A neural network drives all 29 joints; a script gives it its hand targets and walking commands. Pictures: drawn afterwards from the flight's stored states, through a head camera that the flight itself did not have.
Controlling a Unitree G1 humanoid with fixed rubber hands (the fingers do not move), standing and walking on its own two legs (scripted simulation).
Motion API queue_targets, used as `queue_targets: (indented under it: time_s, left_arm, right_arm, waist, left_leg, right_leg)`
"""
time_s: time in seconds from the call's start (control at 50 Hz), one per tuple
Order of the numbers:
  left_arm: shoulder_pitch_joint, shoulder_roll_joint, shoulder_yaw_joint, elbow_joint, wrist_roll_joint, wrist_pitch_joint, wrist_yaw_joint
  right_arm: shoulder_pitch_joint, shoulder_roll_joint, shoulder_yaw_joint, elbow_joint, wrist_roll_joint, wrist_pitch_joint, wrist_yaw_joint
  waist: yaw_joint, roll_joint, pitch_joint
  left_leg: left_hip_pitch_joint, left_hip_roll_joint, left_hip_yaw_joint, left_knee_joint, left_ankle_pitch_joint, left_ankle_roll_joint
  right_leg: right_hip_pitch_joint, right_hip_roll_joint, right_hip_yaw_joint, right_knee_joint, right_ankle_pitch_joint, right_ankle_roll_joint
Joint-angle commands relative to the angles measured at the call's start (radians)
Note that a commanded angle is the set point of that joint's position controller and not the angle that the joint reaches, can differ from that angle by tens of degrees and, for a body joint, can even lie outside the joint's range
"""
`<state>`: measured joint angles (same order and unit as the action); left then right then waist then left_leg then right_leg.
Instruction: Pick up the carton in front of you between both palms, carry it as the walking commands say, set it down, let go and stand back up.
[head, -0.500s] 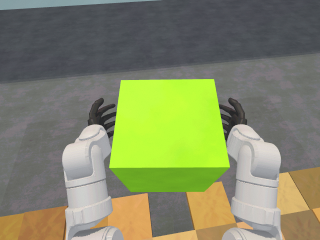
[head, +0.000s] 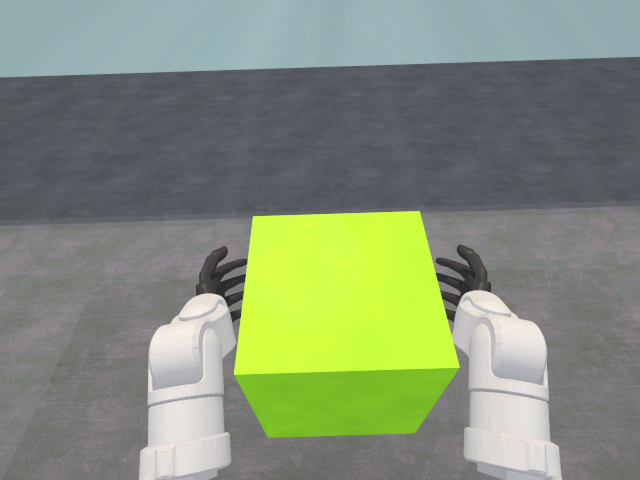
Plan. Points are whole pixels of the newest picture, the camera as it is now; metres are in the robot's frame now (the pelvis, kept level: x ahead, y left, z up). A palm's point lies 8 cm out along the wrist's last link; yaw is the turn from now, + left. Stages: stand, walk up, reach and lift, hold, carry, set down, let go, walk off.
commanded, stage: carry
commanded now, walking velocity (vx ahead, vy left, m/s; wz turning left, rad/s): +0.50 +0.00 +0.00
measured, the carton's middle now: (339, 331) +0.32 +0.02 +0.01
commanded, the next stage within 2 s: none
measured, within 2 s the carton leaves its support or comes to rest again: neither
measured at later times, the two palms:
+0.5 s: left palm (261, 147) +0.65 +0.18 +0.08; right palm (432, 157) +0.63 -0.13 +0.08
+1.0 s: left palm (299, 78) +0.94 +0.14 +0.08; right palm (431, 81) +0.95 -0.17 +0.07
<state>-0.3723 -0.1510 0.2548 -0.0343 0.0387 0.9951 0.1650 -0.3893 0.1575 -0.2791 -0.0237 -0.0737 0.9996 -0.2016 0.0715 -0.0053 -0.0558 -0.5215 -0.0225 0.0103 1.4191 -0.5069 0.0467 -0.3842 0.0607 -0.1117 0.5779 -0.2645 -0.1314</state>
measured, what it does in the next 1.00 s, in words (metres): walks ahead: left foot, then right foot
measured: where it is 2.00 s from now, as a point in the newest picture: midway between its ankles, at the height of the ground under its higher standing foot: (351, 231)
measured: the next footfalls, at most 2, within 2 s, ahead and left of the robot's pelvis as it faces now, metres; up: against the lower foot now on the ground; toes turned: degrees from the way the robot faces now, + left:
left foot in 0.32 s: +0.41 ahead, +0.10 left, +0.00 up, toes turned +4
right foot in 0.82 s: +0.69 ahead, -0.09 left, +0.00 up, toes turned -7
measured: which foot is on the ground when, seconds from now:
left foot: up 0.00-0.30, down 0.32-0.84, up 0.86-1.00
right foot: down 0.00-0.32, up 0.34-0.80, down 0.82-1.00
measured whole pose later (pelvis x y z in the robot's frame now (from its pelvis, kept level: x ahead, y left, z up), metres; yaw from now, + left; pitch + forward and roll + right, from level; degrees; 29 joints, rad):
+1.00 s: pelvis +0.63 -0.02 +0.02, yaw +1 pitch +4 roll +1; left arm -0.33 -0.17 0.27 -0.03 0.06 0.93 0.16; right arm -0.35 0.17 -0.26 -0.03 -0.05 0.96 -0.18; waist 0.01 0.01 -0.03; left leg -0.54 0.06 0.05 1.08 -0.35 0.01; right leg -0.32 0.00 -0.16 0.42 -0.18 -0.08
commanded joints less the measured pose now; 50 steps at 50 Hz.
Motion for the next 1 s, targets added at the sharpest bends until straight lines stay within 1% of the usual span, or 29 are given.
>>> queue_targets:
  time_s: [0.0,0.04,0.08,0.1,0.2,0.24,0.26,0.28,0.3,0.32,0.34,0.36,0.38,0.4,0.44,0.48,0.54,0.62,0.7,0.76,0.78,0.8,0.82,0.84,0.86,0.88,0.9,0.94,0.98]
  left_arm:
    - [-0.689,-0.818,-0.671,-0.124,-0.22,-0.052,-0.03]
    - [-0.692,-0.842,-0.683,-0.116,-0.225,-0.079,-0.038]
    - [-0.644,-0.829,-0.681,-0.109,-0.221,-0.1,-0.036]
    - [-0.614,-0.818,-0.677,-0.111,-0.215,-0.107,-0.033]
    - [-0.485,-0.726,-0.653,-0.139,-0.174,-0.123,-0.001]
    - [-0.459,-0.693,-0.647,-0.155,-0.165,-0.117,0.009]
    - [-0.452,-0.679,-0.643,-0.161,-0.158,-0.11,0.013]
    - [-0.452,-0.663,-0.64,-0.166,-0.148,-0.102,0.016]
    - [-0.458,-0.65,-0.635,-0.171,-0.138,-0.095,0.021]
    - [-0.438,-0.668,-0.632,-0.161,-0.141,-0.082,0.022]
    - [-0.418,-0.63,-0.615,-0.163,-0.142,-0.072,0.027]
    - [-0.44,-0.648,-0.613,-0.158,-0.146,-0.068,0.031]
    - [-0.464,-0.669,-0.598,-0.161,-0.143,-0.069,0.032]
    - [-0.482,-0.693,-0.592,-0.156,-0.138,-0.07,0.03]
    - [-0.504,-0.717,-0.595,-0.148,-0.132,-0.074,0.019]
    - [-0.512,-0.724,-0.605,-0.144,-0.126,-0.08,0.016]
    - [-0.52,-0.706,-0.616,-0.163,-0.131,-0.083,0.025]
    - [-0.478,-0.667,-0.611,-0.148,-0.125,-0.061,0.035]
    - [-0.479,-0.663,-0.604,-0.104,-0.126,-0.031,0.025]
    - [-0.489,-0.669,-0.58,-0.053,-0.118,-0.019,0.017]
    - [-0.481,-0.673,-0.568,-0.034,-0.113,-0.02,0.015]
    - [-0.458,-0.674,-0.552,-0.014,-0.101,-0.021,0.016]
    - [-0.485,-0.651,-0.535,0.001,-0.084,-0.023,0.024]
    - [-0.465,-0.687,-0.538,0.012,-0.096,-0.03,0.027]
    - [-0.484,-0.712,-0.544,-0.016,-0.104,-0.04,0.022]
    - [-0.514,-0.749,-0.561,-0.036,-0.118,-0.05,0.013]
    - [-0.554,-0.781,-0.582,-0.067,-0.131,-0.062,0.003]
    - [-0.585,-0.814,-0.619,-0.11,-0.157,-0.084,-0.015]
    - [-0.537,-0.82,-0.644,-0.136,-0.169,-0.097,-0.023]
  right_arm:
    - [-0.558,0.774,0.553,-0.051,0.11,-0.05,0.011]
    - [-0.574,0.794,0.58,-0.059,0.117,-0.081,0.019]
    - [-0.564,0.804,0.607,-0.07,0.129,-0.105,0.02]
    - [-0.556,0.795,0.617,-0.08,0.133,-0.114,0.019]
    - [-0.525,0.723,0.652,-0.163,0.174,-0.127,0.013]
    - [-0.506,0.684,0.652,-0.187,0.182,-0.114,0.012]
    - [-0.485,0.664,0.645,-0.184,0.18,-0.106,0.01]
    - [-0.46,0.648,0.636,-0.178,0.174,-0.099,0.009]
    - [-0.436,0.634,0.623,-0.173,0.164,-0.091,0.009]
    - [-0.452,0.601,0.611,-0.162,0.156,-0.086,0.002]
    - [-0.409,0.62,0.621,-0.128,0.175,-0.083,-0.003]
    - [-0.402,0.64,0.626,-0.136,0.185,-0.08,0.001]
    - [-0.437,0.674,0.646,-0.156,0.199,-0.08,0.01]
    - [-0.482,0.703,0.664,-0.176,0.213,-0.082,0.02]
    - [-0.549,0.74,0.693,-0.207,0.234,-0.09,0.037]
    - [-0.57,0.739,0.703,-0.224,0.242,-0.096,0.043]
    - [-0.548,0.704,0.7,-0.237,0.241,-0.097,0.036]
    - [-0.467,0.647,0.659,-0.196,0.206,-0.077,0.02]
    - [-0.443,0.626,0.62,-0.141,0.16,-0.051,0.014]
    - [-0.464,0.636,0.604,-0.104,0.138,-0.037,0.01]
    - [-0.468,0.646,0.608,-0.097,0.139,-0.033,0.011]
    - [-0.495,0.65,0.612,-0.096,0.141,-0.032,0.01]
    - [-0.505,0.678,0.628,-0.086,0.151,-0.028,0.012]
    - [-0.535,0.685,0.628,-0.098,0.163,-0.033,0.012]
    - [-0.569,0.731,0.64,-0.095,0.176,-0.041,0.013]
    - [-0.583,0.767,0.639,-0.092,0.18,-0.052,0.015]
    - [-0.59,0.798,0.641,-0.09,0.182,-0.063,0.02]
    - [-0.57,0.833,0.658,-0.095,0.18,-0.082,0.029]
    - [-0.517,0.833,0.679,-0.116,0.177,-0.096,0.029]
  waist:
    - [-0.042,-0.002,-0.329]
    - [-0.041,-0.046,-0.318]
    - [-0.025,-0.087,-0.335]
    - [-0.016,-0.085,-0.332]
    - [0.029,-0.101,-0.292]
    - [-0.002,-0.144,-0.314]
    - [-0.042,-0.159,-0.357]
    - [-0.113,-0.129,-0.429]
    - [-0.149,-0.052,-0.486]
    - [-0.116,0.179,-0.597]
    - [-0.141,0.263,-0.632]
    - [-0.141,0.2,-0.556]
    - [-0.139,0.091,-0.493]
    - [-0.124,0.045,-0.438]
    - [-0.105,0.05,-0.405]
    - [-0.105,0.076,-0.388]
    - [-0.114,0.114,-0.369]
    - [-0.114,0.136,-0.325]
    - [-0.121,0.151,-0.26]
    - [-0.097,0.155,-0.284]
    - [-0.076,0.112,-0.342]
    - [-0.046,0.021,-0.424]
    - [-0.052,-0.201,-0.509]
    - [-0.034,-0.275,-0.468]
    - [-0.039,-0.213,-0.438]
    - [-0.042,-0.105,-0.414]
    - [-0.051,-0.044,-0.376]
    - [-0.061,-0.071,-0.379]
    - [-0.062,-0.104,-0.383]
  left_leg:
    - [-0.232,0.077,-0.032,-0.062,0.049,-0.004]
    - [-0.257,0.09,-0.003,-0.206,0.096,-0.023]
    - [-0.301,0.093,0.038,-0.255,0.176,-0.031]
    - [-0.325,0.097,0.036,-0.331,0.282,-0.035]
    - [-0.151,0.002,0.163,-0.795,0.51,-0.011]
    - [0.022,-0.037,0.188,-0.895,0.564,0.019]
    - [0.155,-0.056,0.196,-0.933,0.561,0.03]
    - [0.369,-0.051,0.204,-0.981,0.586,0.034]
    - [0.602,0.075,0.043,-0.938,0.561,0.044]
    - [0.91,0.418,-0.443,-0.871,0.807,0.216]
    - [0.952,0.422,-0.645,-0.977,0.617,0.305]
    - [0.89,0.385,-0.569,-1.0,0.532,0.283]
    - [0.801,0.359,-0.484,-1.007,0.569,0.247]
    - [0.707,0.338,-0.404,-1.03,0.616,0.213]
    - [0.579,0.305,-0.309,-1.082,0.522,0.175]
    - [0.55,0.289,-0.24,-1.111,0.537,0.172]
    - [0.588,0.269,-0.152,-1.131,0.626,0.175]
    - [0.627,0.228,-0.06,-1.127,0.752,0.132]
    - [0.652,0.209,-0.005,-1.095,0.848,0.103]
    - [0.613,0.202,0.058,-0.931,1.026,0.05]
    - [0.521,0.172,0.1,-0.79,0.965,0.015]
    - [0.333,0.154,0.111,-0.581,0.667,-0.019]
    - [0.018,0.03,0.088,-0.306,0.294,-0.052]
    - [-0.177,-0.025,0.023,-0.162,0.011,-0.043]
    - [-0.218,0.038,-0.022,-0.105,0.018,-0.017]
    - [-0.216,0.066,-0.03,-0.128,0.071,-0.01]
    - [-0.191,0.102,-0.031,-0.194,0.117,-0.012]
    - [-0.125,0.119,-0.008,-0.31,0.174,-0.032]
    - [-0.116,0.115,0.024,-0.407,0.202,-0.054]
  right_leg:
    - [0.341,-0.35,0.467,-0.217,0.239,-0.137]
    - [0.356,-0.321,0.39,-0.231,0.302,-0.127]
    - [0.43,-0.3,0.324,-0.191,0.493,-0.113]
    - [0.474,-0.263,0.276,-0.169,0.564,-0.094]
    - [0.504,-0.173,0.145,-0.144,0.783,-0.033]
    - [0.493,-0.188,0.115,-0.093,0.924,-0.006]
    - [0.489,-0.188,0.089,0.004,0.993,0.019]
    - [0.425,-0.173,0.032,0.181,0.937,0.052]
    - [0.223,-0.159,0.048,0.374,0.627,0.079]
    - [-0.116,-0.031,0.093,0.653,-0.083,0.121]
    - [-0.278,0.046,0.143,0.855,-0.273,0.12]
    - [-0.362,-0.011,0.169,0.891,-0.238,0.097]
    - [-0.377,-0.058,0.167,0.835,-0.193,0.089]
    - [-0.358,-0.086,0.155,0.761,-0.16,0.095]
    - [-0.284,-0.115,0.142,0.644,-0.118,0.107]
    - [-0.275,-0.118,0.112,0.537,-0.09,0.12]
    - [-0.306,-0.123,0.07,0.369,-0.026,0.137]
    - [-0.288,-0.113,0.019,0.162,0.126,0.141]
    - [-0.231,-0.078,-0.027,-0.008,0.206,0.122]
    - [-0.011,-0.031,-0.083,-0.145,0.223,0.089]
    - [0.196,-0.015,-0.102,-0.173,0.218,0.084]
    - [0.429,-0.172,0.1,-0.172,0.136,0.052]
    - [0.687,-0.454,0.557,-0.183,0.126,-0.091]
    - [0.703,-0.469,0.694,-0.269,0.137,-0.146]
    - [0.661,-0.443,0.597,-0.252,0.172,-0.131]
    - [0.6,-0.422,0.513,-0.254,0.228,-0.106]
    - [0.521,-0.403,0.426,-0.274,0.266,-0.072]
    - [0.455,-0.361,0.305,-0.308,0.278,-0.031]
    - [0.462,-0.34,0.24,-0.333,0.3,-0.036]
